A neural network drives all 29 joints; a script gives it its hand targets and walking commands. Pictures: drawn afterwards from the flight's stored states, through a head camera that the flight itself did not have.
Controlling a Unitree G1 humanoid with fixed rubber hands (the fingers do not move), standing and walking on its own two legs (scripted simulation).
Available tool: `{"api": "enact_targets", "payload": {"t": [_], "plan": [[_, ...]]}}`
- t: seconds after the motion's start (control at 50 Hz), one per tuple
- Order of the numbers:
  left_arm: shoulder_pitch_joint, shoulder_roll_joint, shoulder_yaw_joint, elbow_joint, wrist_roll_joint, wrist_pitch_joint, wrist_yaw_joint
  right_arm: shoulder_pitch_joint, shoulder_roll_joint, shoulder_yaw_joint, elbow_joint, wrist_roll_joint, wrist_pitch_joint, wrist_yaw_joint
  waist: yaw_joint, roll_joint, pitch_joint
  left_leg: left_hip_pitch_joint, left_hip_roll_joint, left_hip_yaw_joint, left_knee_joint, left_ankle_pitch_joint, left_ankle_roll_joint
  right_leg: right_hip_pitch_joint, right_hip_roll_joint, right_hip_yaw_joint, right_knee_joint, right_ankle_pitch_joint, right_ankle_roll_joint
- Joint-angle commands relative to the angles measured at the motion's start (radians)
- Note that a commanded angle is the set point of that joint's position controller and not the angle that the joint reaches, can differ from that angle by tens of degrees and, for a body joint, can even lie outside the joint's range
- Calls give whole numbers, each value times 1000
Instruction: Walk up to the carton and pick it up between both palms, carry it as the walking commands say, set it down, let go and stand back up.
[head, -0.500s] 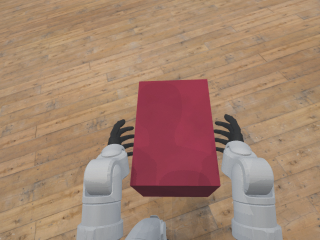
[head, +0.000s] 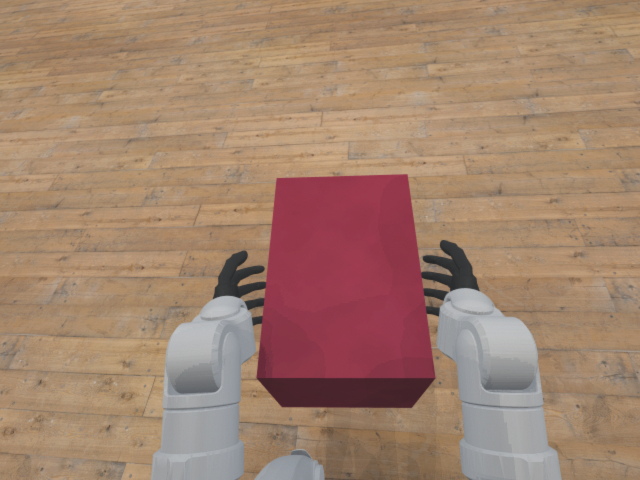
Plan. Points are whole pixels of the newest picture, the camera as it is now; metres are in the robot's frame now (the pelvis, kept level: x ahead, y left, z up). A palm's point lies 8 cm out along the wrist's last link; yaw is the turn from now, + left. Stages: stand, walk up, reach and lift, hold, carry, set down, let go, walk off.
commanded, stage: carry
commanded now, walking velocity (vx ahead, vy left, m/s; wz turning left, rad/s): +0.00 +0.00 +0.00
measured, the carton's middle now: (343, 292) +0.36 -0.01 -0.02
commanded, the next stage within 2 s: hold in 2.00 s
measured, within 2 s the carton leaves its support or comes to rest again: neither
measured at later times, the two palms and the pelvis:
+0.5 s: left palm (186, 313) +0.29 +0.16 +0.09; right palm (420, 280) +0.31 -0.10 +0.09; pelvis +0.00 +0.02 +0.01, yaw +4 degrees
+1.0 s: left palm (163, 377) +0.22 +0.17 +0.09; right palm (423, 339) +0.24 -0.09 +0.09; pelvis -0.05 +0.02 +0.00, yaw +4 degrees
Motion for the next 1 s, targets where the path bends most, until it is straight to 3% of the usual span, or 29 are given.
{"api": "enact_targets", "payload": {"t": [0.0, 0.02, 0.04, 0.06, 0.08, 0.1, 0.14, 0.18, 0.22, 0.24, 0.26, 0.28, 0.3, 0.36, 0.38, 0.42, 0.44, 0.46, 0.5, 0.52, 0.56, 0.62, 0.66, 0.72, 0.76, 0.86, 0.9, 0.94, 0.98], "plan": [[-536, -1027, -575, -379, -349, -98, -233, -473, 1106, 594, -243, 373, -49, 258, 33, -299, -618, 82, 44, 85, -359, 198, -15, 628, -155, 97, -107, 1310, 11], [-498, -1030, -575, -346, -341, -91, -225, -442, 1089, 580, -241, 364, -48, 255, 15, -267, -681, 293, 29, 120, -436, 380, -17, 535, -116, 47, 4, 1252, 46], [-547, -1042, -593, -370, -344, -93, -216, -479, 1097, 568, -249, 384, -54, 260, -7, -130, -763, 581, 119, -1, -384, 696, 12, 314, -71, 22, 118, 999, 63], [-471, -1010, -583, -311, -321, -75, -218, -411, 1056, 546, -197, 377, -43, 262, -13, 104, -776, 815, 281, -199, -253, 1356, 79, 47, 0, 36, 244, 517, 83], [-472, -1014, -616, -311, -327, -69, -219, -358, 1049, 519, -156, 362, -42, 269, 7, 290, -757, 942, 386, -343, -212, 1719, 156, -150, 103, 72, 276, -102, 87], [-520, -1005, -629, -365, -336, -81, -217, -335, 1079, 513, -116, 360, -45, 274, 3, 250, -757, 1022, 405, -359, -211, 1780, 182, -219, 108, 111, 268, -183, 86], [-605, -1052, -674, -418, -371, -88, -232, -444, 1098, 537, -222, 367, -69, 282, -4, 165, -720, 869, 396, -313, -296, 1383, 166, -128, 97, 109, 33, -110, 76], [-616, -1076, -655, -366, -365, -69, -225, -480, 1100, 523, -226, 365, -54, 277, 10, 156, -698, 704, 358, -259, -320, 1133, 135, 4, 101, 106, -158, -8, 69], [-578, -1033, -598, -305, -339, -55, -230, -487, 1077, 531, -189, 353, -39, 267, 35, 31, -653, 533, 301, -160, -256, 975, 68, 233, 30, 90, -402, 316, 72], [-523, -1054, -598, -269, -336, -53, -235, -479, 1068, 553, -224, 354, -42, 265, 41, -18, -667, 382, 248, -103, -208, 750, 23, 358, -75, 184, -353, 679, 43], [-524, -1034, -577, -254, -334, -57, -239, -515, 1055, 553, -243, 353, -47, 262, 41, -150, -659, 249, 193, -53, -185, 530, -11, 489, -159, 244, -313, 1038, 4], [-455, -1044, -561, -196, -318, -40, -238, -471, 1063, 553, -199, 343, -25, 262, 31, -220, -604, 193, 151, -12, -217, 318, -23, 482, -189, 252, -272, 1152, -38], [-504, -1051, -578, -258, -322, -54, -240, -475, 1088, 570, -218, 352, -25, 271, 28, -217, -626, 200, 135, -5, -261, 243, -19, 477, -181, 221, -239, 1176, -41], [-474, -1039, -580, -243, -310, -45, -233, -465, 1063, 547, -192, 354, -21, 278, 24, -115, -644, 450, 229, -95, -297, 736, 30, 296, -53, 117, -178, 735, 33], [-564, -1053, -601, -296, -326, -50, -230, -488, 1100, 546, -168, 371, -22, 287, 23, 11, -684, 547, 273, -146, -301, 951, 48, 236, 9, 91, -152, 454, 45], [-589, -1052, -608, -294, -328, -52, -230, -493, 1086, 526, -159, 360, -27, 287, 28, 52, -699, 557, 307, -179, -300, 1076, 63, 232, 47, 80, -179, 289, 43], [-595, -1047, -601, -277, -333, -44, -234, -521, 1089, 534, -157, 367, -23, 284, 31, 45, -707, 541, 297, -165, -285, 1003, 61, 253, 26, 121, -242, 392, 32], [-472, -1044, -567, -177, -294, -31, -233, -475, 1064, 528, -131, 343, -10, 280, 28, -51, -651, 490, 269, -142, -301, 857, 49, 269, 19, 119, -259, 465, 29], [-592, -1047, -585, -268, -332, -48, -236, -487, 1089, 528, -135, 348, -21, 278, 26, -69, -642, 430, 243, -124, -300, 720, 41, 306, -13, 146, -267, 583, 18], [-534, -1046, -560, -193, -306, -36, -235, -515, 1081, 534, -134, 356, -16, 278, 25, -61, -618, 414, 228, -113, -304, 633, 38, 305, -32, 157, -282, 595, 11], [-585, -1053, -582, -238, -320, -41, -238, -510, 1073, 513, -143, 346, -21, 283, 22, -34, -591, 402, 215, -99, -331, 557, 20, 255, -40, 164, -287, 527, 11], [-613, -1052, -576, -205, -321, -29, -235, -534, 1088, 505, -101, 342, -11, 277, 19, -63, -545, 396, 240, -150, -396, 354, 33, 186, 1, 149, -339, 183, 17], [-627, -1050, -564, -213, -312, -26, -231, -541, 1104, 513, -85, 343, -3, 279, 19, -88, -528, 374, 225, -144, -390, 345, 28, 198, -8, 163, -358, 196, 4], [-602, -1073, -557, -171, -319, -18, -236, -537, 1094, 489, -97, 341, -3, 277, 16, -23, -518, 362, 215, -157, -418, 302, 33, 163, 17, 167, -346, 155, 5], [-635, -1063, -554, -197, -326, -21, -238, -574, 1093, 505, -108, 344, -2, 282, 18, -105, -503, 370, 226, -165, -422, 258, 34, 163, 14, 168, -360, 156, 10], [-640, -1089, -563, -162, -315, -5, -230, -597, 1106, 481, -105, 362, 2, 285, 16, 16, -464, 305, 219, -186, -513, 25, 14, 119, 35, 161, -328, 39, 1], [-644, -1072, -545, -148, -314, -11, -233, -592, 1096, 466, -76, 340, -1, 283, 19, -47, -474, 316, 233, -224, -526, 36, 22, 135, 59, 145, -329, 60, 2], [-653, -1082, -563, -183, -315, -13, -235, -621, 1102, 490, -115, 348, -4, 289, 19, -9, -493, 310, 228, -219, -525, 57, 27, 161, 54, 151, -312, 89, -1], [-618, -1054, -504, -27, -268, -17, -240, -602, 1060, 430, 2, 303, -14, 290, 17, -37, -437, 295, 202, -180, -512, 14, 15, 98, 40, 175, -351, 34, -4]]}}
